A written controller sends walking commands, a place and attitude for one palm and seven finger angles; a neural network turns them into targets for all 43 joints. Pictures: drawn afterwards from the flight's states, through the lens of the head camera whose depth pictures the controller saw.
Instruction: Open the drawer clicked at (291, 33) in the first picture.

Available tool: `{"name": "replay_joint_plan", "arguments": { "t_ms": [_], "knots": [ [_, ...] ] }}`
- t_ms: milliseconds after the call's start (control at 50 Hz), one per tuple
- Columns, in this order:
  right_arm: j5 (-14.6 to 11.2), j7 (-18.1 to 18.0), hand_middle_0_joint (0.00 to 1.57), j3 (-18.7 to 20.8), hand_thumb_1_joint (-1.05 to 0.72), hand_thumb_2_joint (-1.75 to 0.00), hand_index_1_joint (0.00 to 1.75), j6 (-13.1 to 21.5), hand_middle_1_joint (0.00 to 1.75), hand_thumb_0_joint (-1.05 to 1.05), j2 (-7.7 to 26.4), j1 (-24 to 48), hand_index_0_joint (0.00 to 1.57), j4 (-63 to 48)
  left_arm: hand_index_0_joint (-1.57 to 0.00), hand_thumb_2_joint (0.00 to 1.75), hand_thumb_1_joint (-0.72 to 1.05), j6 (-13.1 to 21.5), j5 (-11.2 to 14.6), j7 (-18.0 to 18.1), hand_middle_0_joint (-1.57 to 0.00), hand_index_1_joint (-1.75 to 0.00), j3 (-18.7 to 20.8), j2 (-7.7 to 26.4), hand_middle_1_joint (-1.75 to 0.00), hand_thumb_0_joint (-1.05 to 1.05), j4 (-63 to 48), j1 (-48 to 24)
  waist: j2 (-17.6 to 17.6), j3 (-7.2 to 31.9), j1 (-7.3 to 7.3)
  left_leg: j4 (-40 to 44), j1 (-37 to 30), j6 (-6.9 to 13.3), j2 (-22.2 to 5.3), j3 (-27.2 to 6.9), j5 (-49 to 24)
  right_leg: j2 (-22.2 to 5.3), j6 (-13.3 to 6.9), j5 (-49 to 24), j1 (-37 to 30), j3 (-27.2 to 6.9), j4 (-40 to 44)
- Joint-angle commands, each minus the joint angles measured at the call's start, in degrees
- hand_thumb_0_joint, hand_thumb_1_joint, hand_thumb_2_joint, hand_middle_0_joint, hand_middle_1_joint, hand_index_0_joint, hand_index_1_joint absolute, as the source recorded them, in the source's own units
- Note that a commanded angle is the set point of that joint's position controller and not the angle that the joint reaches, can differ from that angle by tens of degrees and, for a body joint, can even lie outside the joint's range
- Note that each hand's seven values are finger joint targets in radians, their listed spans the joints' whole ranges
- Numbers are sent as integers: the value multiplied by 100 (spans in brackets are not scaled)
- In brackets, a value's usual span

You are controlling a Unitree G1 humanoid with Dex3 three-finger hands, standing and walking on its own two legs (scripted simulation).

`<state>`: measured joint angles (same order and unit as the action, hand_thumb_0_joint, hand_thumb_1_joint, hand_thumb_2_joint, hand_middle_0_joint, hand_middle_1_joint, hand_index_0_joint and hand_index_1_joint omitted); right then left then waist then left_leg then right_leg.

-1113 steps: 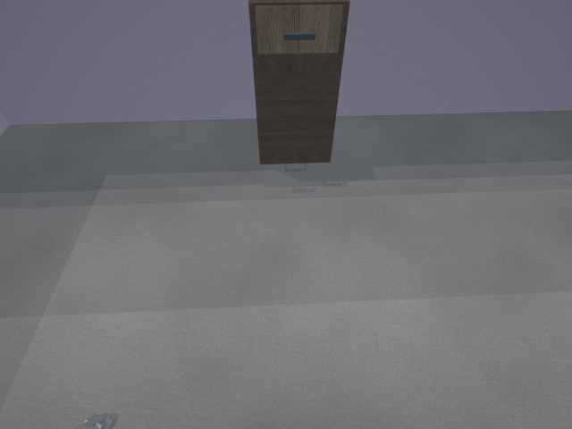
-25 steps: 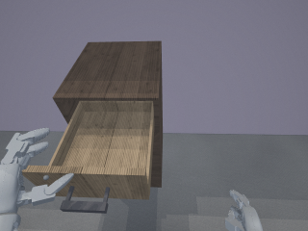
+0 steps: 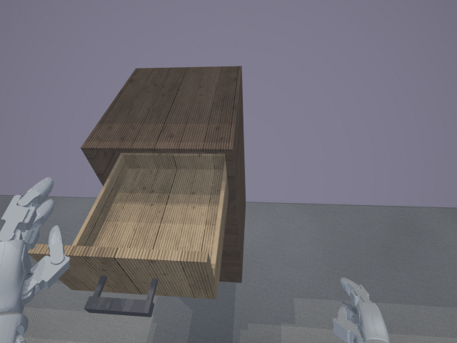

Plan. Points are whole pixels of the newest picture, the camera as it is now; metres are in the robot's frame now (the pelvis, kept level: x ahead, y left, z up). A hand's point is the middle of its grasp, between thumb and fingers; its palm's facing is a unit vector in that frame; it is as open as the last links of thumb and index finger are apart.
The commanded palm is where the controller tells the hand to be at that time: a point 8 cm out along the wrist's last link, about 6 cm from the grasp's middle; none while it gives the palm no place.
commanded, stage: step back with the hand held close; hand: left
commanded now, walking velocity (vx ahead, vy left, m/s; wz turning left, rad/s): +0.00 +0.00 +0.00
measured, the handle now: (123, 294) +0.22 +0.25 -0.07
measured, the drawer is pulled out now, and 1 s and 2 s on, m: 0.29 0.29 0.29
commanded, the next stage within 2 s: stop stepping back and stand still in 1.22 s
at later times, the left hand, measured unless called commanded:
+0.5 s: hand (36, 285) +0.15 +0.26 +0.15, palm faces +0.25 -0.81 -0.53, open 7.4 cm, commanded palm +0.08 +0.30 +0.18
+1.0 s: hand out of the picture +0.08 +0.27 +0.16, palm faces +0.38 -0.82 -0.43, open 7.4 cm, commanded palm +0.00 +0.32 +0.18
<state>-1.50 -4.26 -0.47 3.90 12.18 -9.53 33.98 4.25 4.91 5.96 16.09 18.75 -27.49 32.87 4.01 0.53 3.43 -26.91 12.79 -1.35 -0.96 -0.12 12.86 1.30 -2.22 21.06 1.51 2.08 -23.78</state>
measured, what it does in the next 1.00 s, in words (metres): shifts its weight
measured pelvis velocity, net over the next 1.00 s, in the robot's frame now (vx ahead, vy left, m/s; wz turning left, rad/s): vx -0.11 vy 0.04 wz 0.04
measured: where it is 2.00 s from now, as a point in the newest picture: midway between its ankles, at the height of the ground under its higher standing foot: outside the picture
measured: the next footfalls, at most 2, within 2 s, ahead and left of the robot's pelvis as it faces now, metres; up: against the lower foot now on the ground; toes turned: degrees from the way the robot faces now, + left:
right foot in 1.26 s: -0.18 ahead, -0.10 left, +0.00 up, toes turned +1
left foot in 1.54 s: -0.18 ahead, +0.13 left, +0.00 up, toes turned +3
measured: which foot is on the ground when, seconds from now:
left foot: down 0.00-1.00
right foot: down 0.00-1.00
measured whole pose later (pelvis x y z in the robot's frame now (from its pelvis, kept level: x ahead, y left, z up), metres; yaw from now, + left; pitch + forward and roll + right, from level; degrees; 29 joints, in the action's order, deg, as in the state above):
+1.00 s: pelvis -0.11 +0.04 -0.02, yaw +3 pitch +1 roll -3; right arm -0.8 -3.2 0.4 2.9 12.0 -10.2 34.5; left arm 10.8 3.2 8.9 21.3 22.1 -39.5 35.1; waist 0.9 -3.1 -0.4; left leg -36.6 27.4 0.9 -0.4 -1.2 8.9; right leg 0.6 -0.2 17.2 20.0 4.5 -36.1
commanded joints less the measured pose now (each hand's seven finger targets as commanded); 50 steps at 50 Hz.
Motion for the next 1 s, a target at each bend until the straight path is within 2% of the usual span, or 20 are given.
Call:
{"name": "replay_joint_plan", "arguments": {
  "t_ms": [0,40,60,100,160,280,320,420,460,600,620,660,720,780,820,860,880,920,960,980],
  "knots": [
    [19,-21,20,217,-90,-90,30,283,30,0,488,796,20,-980,-20,90,90,395,35,89,-20,-30,779,988,-30,0,-1134,-259,-262,454,-12,-42,-1149,311,56,240,-1614,-241,269,-3028,914,83,388],
    [13,-17,20,218,-90,-90,30,281,30,0,481,815,20,-997,-20,90,90,393,42,82,-20,-30,786,1013,-30,0,-1180,-296,-374,478,-18,-42,-1147,305,41,240,-1625,-269,278,-3140,883,61,400],
    [47,9,20,198,-90,-90,30,135,30,0,646,534,20,-1127,-20,90,90,676,-61,94,-20,-30,1585,1896,-30,0,-1838,-1163,-652,-132,-210,-480,-664,420,-76,101,-1752,-560,375,-3823,1366,-260,673],
    [30,17,20,223,-90,-90,30,-12,30,0,564,654,20,-1067,-20,90,90,715,-114,-30,-20,-30,1114,1246,-30,0,-1045,-383,-1088,7,-284,-697,-441,420,-73,82,-1819,-722,439,-4477,1130,-195,479],
    [10,55,20,262,-90,-90,30,-123,30,0,639,657,20,-1218,-20,90,90,814,-101,-61,-20,-30,1109,1136,-30,0,-1282,195,-178,593,-257,-412,-654,467,-197,90,-2440,-665,456,-3936,930,-119,123],
    [-21,67,20,373,-90,-90,30,-365,30,0,652,626,20,-1345,-20,90,90,772,-77,-1,-20,-30,1305,1291,-30,0,-1749,618,-574,930,-319,-518,-388,424,-329,20,-2815,-574,393,-3653,747,-60,-48],
    [-37,20,20,396,-90,-90,30,-345,30,0,669,674,20,-1356,-20,90,90,779,-56,52,-20,-30,1439,1472,-30,0,-1934,613,-168,963,-314,-437,-377,392,-385,-10,-2756,-626,334,-3284,874,-122,-101],
    [-36,-13,20,429,-90,-90,30,-271,30,0,675,625,20,-1342,-20,90,90,815,-28,145,-20,-30,1491,1520,-30,0,-2150,705,-8,920,-327,-257,-153,372,-524,-272,-2343,-495,257,-2213,1055,-91,-139],
    [-34,3,20,414,-90,-90,30,-209,30,0,667,604,20,-1371,-20,90,90,830,-14,152,-20,-30,1364,1395,-30,0,-2176,711,92,836,-347,-120,41,383,-593,-413,-1927,-407,252,-1717,1131,-54,-219],
    [-11,22,20,370,-90,-90,30,80,30,0,721,564,20,-1330,-20,90,90,1003,-18,232,-20,-30,1419,1353,-30,0,-2203,726,340,420,-398,595,1315,440,-746,-855,1135,-207,202,-218,1098,-76,-457],
    [4,5,20,384,-90,-90,30,136,30,0,772,581,20,-1324,-20,90,90,1051,-36,251,-20,-30,1484,1439,-30,0,-2353,659,548,475,-390,685,1408,459,-775,-888,1308,-170,205,-192,1024,-87,-536],
    [21,37,20,343,-90,-90,30,221,30,0,749,506,20,-1323,-20,90,90,1080,-51,259,-20,-30,1425,1325,-30,0,-2354,673,578,495,-377,935,1745,505,-902,-1089,1741,-59,214,17,813,-9,-827],
    [33,51,20,363,-90,-90,30,312,30,0,773,490,20,-1303,-20,90,90,1100,-77,283,-20,-30,1562,1445,-30,0,-2401,595,634,499,-351,915,2005,503,-909,-1027,2055,-12,191,183,723,-43,-917],
    [25,96,20,362,-90,-90,30,358,30,0,720,387,20,-1254,-20,90,90,1110,-75,281,-20,-30,1409,1296,-30,0,-2362,567,152,417,-400,294,1587,344,-611,-681,1893,-239,80,622,1395,-284,-324],
    [46,81,20,428,-90,-90,30,325,30,0,714,331,20,-1107,-20,90,90,1093,-56,344,-20,-30,1498,1445,-30,0,-2370,425,-650,409,-452,-964,693,125,-203,-279,1334,-834,-202,1089,2500,-977,512],
    [62,93,20,414,-90,-90,30,282,30,0,609,313,20,-871,-20,90,90,1045,-98,405,-20,-30,1185,1194,-30,0,-2235,116,-1256,371,-517,-2186,282,49,67,-49,756,-1634,-506,80,2977,-1345,696],
    [103,105,20,382,-90,-90,30,253,30,0,575,358,20,-805,-20,90,90,1012,-115,425,-20,-30,1199,1223,-30,0,-2194,39,-1304,379,-514,-2092,279,63,69,-101,631,-1674,-518,-493,2849,-1143,544],
    [92,68,20,345,-90,-90,30,194,30,0,554,569,20,-834,-20,90,90,927,-122,433,-20,-30,1352,1413,-30,0,-2169,-11,-710,139,-492,-795,405,118,-113,-239,351,-1247,-216,-901,2528,-682,46],
    [72,48,20,339,-90,-90,30,204,30,0,680,662,20,-1008,-20,90,90,990,-147,405,-20,-30,1331,1381,-30,0,-2362,86,308,215,-366,511,1070,472,-1072,-1339,-857,-269,264,-816,1718,-94,-969],
    [33,83,20,355,-90,-90,30,278,30,0,666,577,20,-1046,-20,90,90,1092,-101,341,-20,-30,1352,1402,-30,0,-2349,248,824,473,-403,1050,1279,574,-1430,-1607,-140,-66,232,292,1366,-74,-1699]
  ]
}}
